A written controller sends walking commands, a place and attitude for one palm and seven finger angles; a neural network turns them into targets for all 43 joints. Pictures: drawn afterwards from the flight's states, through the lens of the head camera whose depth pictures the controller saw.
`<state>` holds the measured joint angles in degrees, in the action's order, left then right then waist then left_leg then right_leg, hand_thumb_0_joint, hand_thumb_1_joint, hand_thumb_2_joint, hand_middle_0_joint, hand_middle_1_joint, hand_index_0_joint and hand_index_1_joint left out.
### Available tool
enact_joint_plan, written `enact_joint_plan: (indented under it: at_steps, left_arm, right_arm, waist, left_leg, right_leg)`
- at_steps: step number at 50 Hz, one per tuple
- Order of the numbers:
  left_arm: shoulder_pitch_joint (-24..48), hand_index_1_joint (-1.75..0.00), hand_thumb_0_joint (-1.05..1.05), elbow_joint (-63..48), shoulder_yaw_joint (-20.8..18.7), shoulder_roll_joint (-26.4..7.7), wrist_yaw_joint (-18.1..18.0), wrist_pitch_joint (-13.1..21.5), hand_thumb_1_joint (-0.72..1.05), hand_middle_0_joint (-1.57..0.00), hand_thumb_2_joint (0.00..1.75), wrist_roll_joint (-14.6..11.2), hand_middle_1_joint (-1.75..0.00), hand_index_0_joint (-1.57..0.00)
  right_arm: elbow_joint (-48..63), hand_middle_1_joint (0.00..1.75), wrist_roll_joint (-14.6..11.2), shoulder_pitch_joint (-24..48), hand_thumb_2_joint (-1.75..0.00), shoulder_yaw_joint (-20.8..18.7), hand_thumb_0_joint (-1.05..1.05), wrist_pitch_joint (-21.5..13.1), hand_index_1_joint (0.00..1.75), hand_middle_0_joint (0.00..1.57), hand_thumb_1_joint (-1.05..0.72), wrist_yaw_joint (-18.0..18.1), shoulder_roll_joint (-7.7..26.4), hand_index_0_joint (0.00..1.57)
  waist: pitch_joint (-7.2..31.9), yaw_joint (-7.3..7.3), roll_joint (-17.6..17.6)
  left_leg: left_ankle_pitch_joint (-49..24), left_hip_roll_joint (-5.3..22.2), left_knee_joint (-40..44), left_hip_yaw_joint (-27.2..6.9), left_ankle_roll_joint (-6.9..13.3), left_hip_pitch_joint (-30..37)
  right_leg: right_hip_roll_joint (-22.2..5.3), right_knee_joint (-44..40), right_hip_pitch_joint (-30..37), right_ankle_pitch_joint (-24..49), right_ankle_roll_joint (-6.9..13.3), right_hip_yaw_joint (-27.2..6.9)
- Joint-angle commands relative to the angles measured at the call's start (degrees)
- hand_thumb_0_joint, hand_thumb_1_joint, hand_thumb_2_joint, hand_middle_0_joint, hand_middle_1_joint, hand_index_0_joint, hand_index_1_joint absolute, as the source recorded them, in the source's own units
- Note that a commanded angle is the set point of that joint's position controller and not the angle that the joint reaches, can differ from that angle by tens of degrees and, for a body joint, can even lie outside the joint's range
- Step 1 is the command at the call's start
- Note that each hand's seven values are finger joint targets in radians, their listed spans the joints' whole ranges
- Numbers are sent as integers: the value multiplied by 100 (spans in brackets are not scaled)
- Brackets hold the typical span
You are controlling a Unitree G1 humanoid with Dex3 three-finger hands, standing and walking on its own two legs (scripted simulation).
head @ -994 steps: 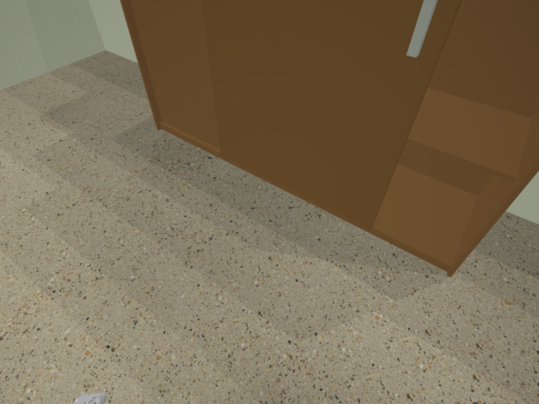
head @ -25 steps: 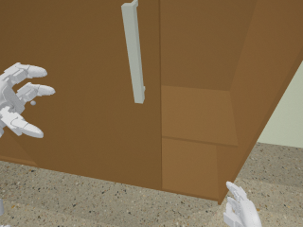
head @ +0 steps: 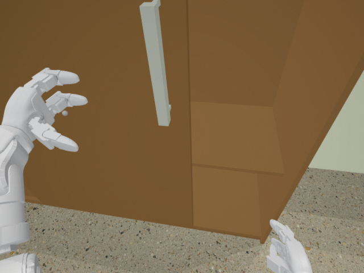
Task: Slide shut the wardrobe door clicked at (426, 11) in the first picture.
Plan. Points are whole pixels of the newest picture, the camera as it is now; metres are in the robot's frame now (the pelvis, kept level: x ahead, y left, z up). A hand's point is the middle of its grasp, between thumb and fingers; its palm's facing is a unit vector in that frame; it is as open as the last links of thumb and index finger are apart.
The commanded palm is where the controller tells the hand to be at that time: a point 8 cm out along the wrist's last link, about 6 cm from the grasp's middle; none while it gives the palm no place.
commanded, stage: move the hooked fingers beside the handle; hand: left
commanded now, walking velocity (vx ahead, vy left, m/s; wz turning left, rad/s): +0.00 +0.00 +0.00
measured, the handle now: (161, 69) +0.50 +0.10 +0.23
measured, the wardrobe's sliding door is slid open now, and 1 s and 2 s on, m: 0.36 0.36 0.36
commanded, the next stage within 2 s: none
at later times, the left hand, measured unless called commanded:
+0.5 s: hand (94, 101) +0.37 +0.21 +0.23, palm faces -0.03 -1.00 -0.08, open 14.0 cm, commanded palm +0.34 +0.25 +0.24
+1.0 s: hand (120, 87) +0.42 +0.17 +0.23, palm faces -0.05 -1.00 -0.05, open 14.0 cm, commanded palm +0.40 +0.22 +0.23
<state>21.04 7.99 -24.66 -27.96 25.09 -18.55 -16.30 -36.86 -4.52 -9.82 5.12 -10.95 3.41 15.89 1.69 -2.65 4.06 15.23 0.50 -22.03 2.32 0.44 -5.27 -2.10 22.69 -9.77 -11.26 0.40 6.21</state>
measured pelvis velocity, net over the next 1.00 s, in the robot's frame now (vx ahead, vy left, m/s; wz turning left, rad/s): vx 0.00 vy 0.00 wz -0.02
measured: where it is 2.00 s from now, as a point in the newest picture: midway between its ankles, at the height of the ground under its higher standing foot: outside the picture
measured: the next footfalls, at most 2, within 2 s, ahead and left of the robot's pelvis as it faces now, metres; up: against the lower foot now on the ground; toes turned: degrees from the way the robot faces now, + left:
none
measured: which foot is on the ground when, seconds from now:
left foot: down 0.00-1.00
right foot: down 0.00-1.00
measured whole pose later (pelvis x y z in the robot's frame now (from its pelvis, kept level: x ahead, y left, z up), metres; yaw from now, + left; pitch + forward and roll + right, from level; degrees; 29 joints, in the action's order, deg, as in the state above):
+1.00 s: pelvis +0.00 +0.00 +0.00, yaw -1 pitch +1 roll +0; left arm 41.7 31.7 -16.3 -22.6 14.9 -12.5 -11.2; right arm -39.8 -4.1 -12.9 3.2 -9.2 4.9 16.3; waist 1.5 0.4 3.4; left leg 14.7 0.7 -21.2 3.3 0.4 -7.1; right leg -1.7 22.4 -12.3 -10.6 0.5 5.1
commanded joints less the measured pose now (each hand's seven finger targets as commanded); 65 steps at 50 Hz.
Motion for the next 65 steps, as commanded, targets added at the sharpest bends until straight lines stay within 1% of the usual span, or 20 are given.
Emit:
enact_joint_plan:
  at_steps: [1, 7, 11, 13, 16, 23, 24, 26, 31, 33, 36, 39, 43, 48, 52, 55, 57, 59, 62, 65]
  left_arm:
    - [2238, -120, 0, -1095, -212, -1294, -128, 378, -50, -30, 30, -122, -120, -30]
    - [2635, -120, 0, -1143, -417, -1542, -314, 474, -50, -30, 30, -45, -120, -30]
    - [2567, -120, 0, -758, -362, -1461, -337, 476, -50, -30, 30, -21, -120, -30]
    - [2771, -120, 0, -791, -29, -1138, -325, 472, -50, -30, 30, -26, -120, -30]
    - [2849, -120, 0, -432, -129, -1271, -386, 455, -50, -30, 30, 8, -120, -30]
    - [3499, -120, 0, -564, 177, -1041, -525, 622, -50, -30, 30, 90, -120, -30]
    - [3547, -120, 0, -423, 133, -1060, -557, 632, -50, -30, 30, 83, -120, -30]
    - [3415, -120, 0, -138, -29, -1227, -617, 628, -50, -30, 30, 124, -120, -30]
    - [3486, -120, 0, 328, 59, -1142, -716, 579, -50, -30, 30, 184, -120, -30]
    - [3955, -120, 0, 379, 206, -1098, -751, 636, -50, -30, 30, 216, -120, -30]
    - [4132, -120, 0, 273, 342, -970, -795, 766, -50, -30, 30, 263, -120, -30]
    - [4444, -120, 0, 468, 400, -878, -833, 863, -50, -30, 30, 248, -120, -30]
    - [4658, -120, 0, 1130, 486, -873, -937, 863, -50, -30, 30, 324, -120, -30]
    - [4988, -120, 0, 992, 437, -905, -1066, 1104, -50, -30, 30, 406, -120, -30]
    - [5027, -120, 0, 1991, 415, -948, -1116, 1112, -50, -30, 30, 439, -120, -30]
    - [5454, -120, 0, 1850, 460, -998, -1165, 1266, -50, -30, 30, 564, -120, -30]
    - [5692, -120, 0, 1703, 504, -945, -1177, 1426, -50, -30, 30, 579, -120, -30]
    - [5571, -120, 0, 1940, 289, -1137, -1164, 1472, -50, -30, 30, 560, -120, -30]
    - [5134, -120, 0, 2066, 419, -866, -1100, 1480, -50, -30, 30, 556, -120, -30]
    - [4945, -120, 0, 1984, 341, -900, -1090, 1423, -50, -30, 30, 560, -120, -30]
  right_arm:
    - [943, 30, -34, 870, -90, -252, 0, -271, 30, 20, -90, 52, 612, 20]
    - [913, 30, -4, 857, -90, -287, 0, -243, 30, 20, -90, 93, 640, 20]
    - [843, 30, -2, 809, -90, -296, 0, -190, 30, 20, -90, 95, 646, 20]
    - [881, 30, -28, 852, -90, -281, 0, -186, 30, 20, -90, 93, 619, 20]
    - [803, 30, -22, 768, -90, -316, 0, -150, 30, 20, -90, 120, 663, 20]
    - [861, 30, -22, 760, -90, -311, 0, -145, 30, 20, -90, 131, 611, 20]
    - [819, 30, -16, 720, -90, -319, 0, -146, 30, 20, -90, 135, 620, 20]
    - [771, 30, -2, 691, -90, -331, 0, -110, 30, 20, -90, 139, 664, 20]
    - [732, 30, -12, 645, -90, -341, 0, -51, 30, 20, -90, 147, 670, 20]
    - [713, 30, -25, 617, -90, -346, 0, -41, 30, 20, -90, 175, 691, 20]
    - [757, 30, -8, 580, -90, -362, 0, -82, 30, 20, -90, 162, 663, 20]
    - [679, 30, -1, 482, -90, -378, 0, -107, 30, 20, -90, 187, 665, 20]
    - [532, 30, -9, 341, -90, -384, 0, -74, 30, 20, -90, 215, 713, 20]
    - [579, 30, 30, 219, -90, -422, 0, -139, 30, 20, -90, 176, 688, 20]
    - [390, 30, 26, 20, -90, -427, 0, -88, 30, 20, -90, 203, 758, 20]
    - [394, 30, 43, -132, -90, -466, 0, -113, 30, 20, -90, 188, 746, 20]
    - [424, 30, 71, -182, -90, -485, 0, -134, 30, 20, -90, 166, 730, 20]
    - [382, 30, 71, -277, -90, -505, 0, -132, 30, 20, -90, 169, 754, 20]
    - [425, 30, 72, -280, -90, -502, 0, -122, 30, 20, -90, 126, 745, 20]
    - [437, 30, 65, -302, -90, -549, 0, -93, 30, 20, -90, 90, 773, 20]
  waist:
    - [1191, 37, -55]
    - [1523, 6, -30]
    - [1354, 20, -95]
    - [1281, 81, -64]
    - [1264, 94, -242]
    - [1631, 147, 22]
    - [1584, 172, -194]
    - [1526, 109, -207]
    - [1362, 132, -367]
    - [1302, 229, -320]
    - [1624, 211, -118]
    - [1683, 293, -314]
    - [1323, 360, -301]
    - [1935, 310, -191]
    - [1290, 404, -598]
    - [1702, 433, -153]
    - [1995, 448, -110]
    - [2033, 420, -398]
    - [1816, 356, -293]
    - [1778, 332, -315]
  left_leg:
    - [-1760, -62, 175, -352, 94, 140]
    - [-1872, -98, 150, -330, 117, 167]
    - [-1956, -78, 125, -290, 109, 96]
    - [-1845, -86, 155, -298, 117, 108]
    - [-1749, -82, 134, -282, 126, 60]
    - [-1885, -90, 115, -281, 127, 261]
    - [-1880, -82, 122, -292, 129, 234]
    - [-1817, -77, 142, -259, 121, 130]
    - [-1627, -62, 175, -222, 133, -14]
    - [-1487, -59, 215, -238, 140, -56]
    - [-1774, -61, 138, -227, 141, 160]
    - [-1777, -47, 155, -241, 150, 191]
    - [-1448, -35, 218, -215, 144, -30]
    - [-1881, -33, 164, -239, 140, 200]
    - [-1416, -6, 259, -201, 157, -247]
    - [-1639, -17, 196, -175, 155, -15]
    - [-1878, -22, 158, -175, 154, 104]
    - [-1981, -1, 149, -161, 160, 29]
    - [-2062, 2, 189, -132, 154, -31]
    - [-2081, 17, 206, -96, 151, -35]
  right_leg:
    - [176, -104, 528, 1469, 126, -187]
    - [134, -67, 777, 1689, 129, -243]
    - [139, -59, 752, 1831, 133, -236]
    - [132, -69, 643, 1751, 130, -243]
    - [143, -102, 618, 1671, 118, -246]
    - [118, -50, 703, 1799, 139, -293]
    - [126, -58, 694, 1825, 129, -274]
    - [118, -79, 725, 1762, 132, -288]
    - [105, -121, 639, 1614, 117, -319]
    - [92, -142, 578, 1485, 118, -335]
    - [90, -81, 669, 1730, 141, -360]
    - [108, -87, 667, 1776, 134, -349]
    - [94, -173, 445, 1455, 131, -374]
    - [97, -67, 737, 1851, 169, -397]
    - [107, -175, 475, 1477, 127, -395]
    - [102, -118, 535, 1678, 161, -442]
    - [109, -81, 701, 1935, 166, -448]
    - [128, -52, 816, 2102, 156, -438]
    - [132, -62, 756, 2155, 172, -414]
    - [144, -64, 713, 2170, 173, -402]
